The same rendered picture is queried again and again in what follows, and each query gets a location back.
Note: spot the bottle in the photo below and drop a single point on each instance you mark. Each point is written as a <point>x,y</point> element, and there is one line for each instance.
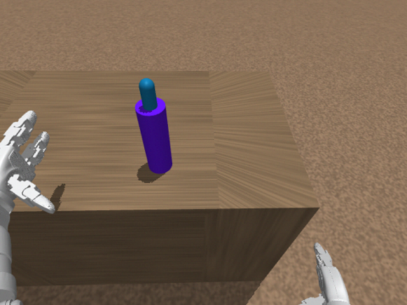
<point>152,119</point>

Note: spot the right robot hand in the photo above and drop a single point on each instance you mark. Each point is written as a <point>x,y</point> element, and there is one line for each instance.
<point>330,280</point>

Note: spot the left robot arm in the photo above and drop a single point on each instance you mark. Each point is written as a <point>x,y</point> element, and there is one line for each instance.
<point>8,286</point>

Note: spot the left robot hand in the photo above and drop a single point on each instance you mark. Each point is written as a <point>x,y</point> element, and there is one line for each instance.
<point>17,171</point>

